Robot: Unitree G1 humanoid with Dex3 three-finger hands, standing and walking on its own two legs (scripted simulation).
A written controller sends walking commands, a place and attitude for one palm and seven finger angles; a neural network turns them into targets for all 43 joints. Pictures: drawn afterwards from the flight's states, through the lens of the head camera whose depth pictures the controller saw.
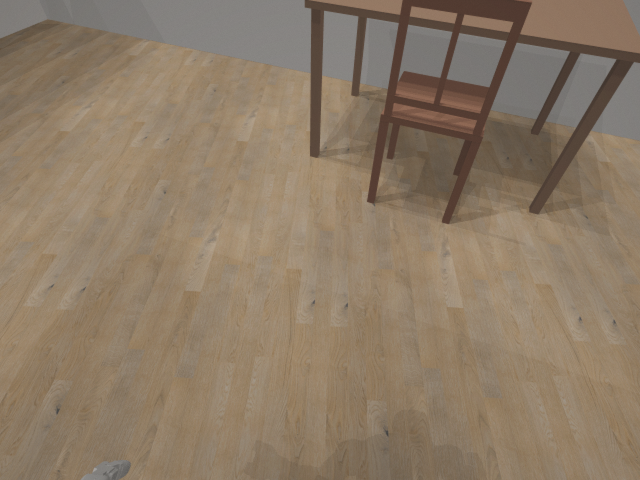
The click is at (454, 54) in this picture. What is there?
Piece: chair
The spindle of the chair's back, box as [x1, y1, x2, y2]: [434, 13, 463, 104]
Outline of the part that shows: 463,14 457,13 434,100 434,103 437,104 439,103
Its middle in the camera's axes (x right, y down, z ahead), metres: +0.42 -0.59 +1.29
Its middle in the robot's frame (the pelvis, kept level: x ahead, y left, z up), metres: +1.37 -0.35 -0.07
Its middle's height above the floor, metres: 0.69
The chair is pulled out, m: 0.00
